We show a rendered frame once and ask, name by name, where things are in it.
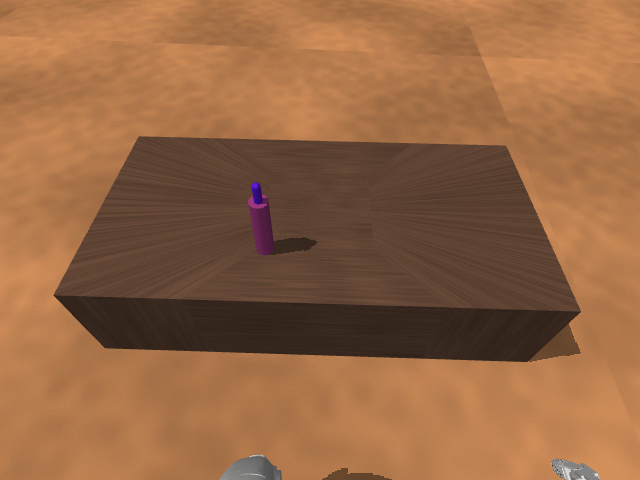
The bottle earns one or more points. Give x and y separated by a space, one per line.
261 221

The right robot hand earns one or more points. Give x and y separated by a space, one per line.
571 471

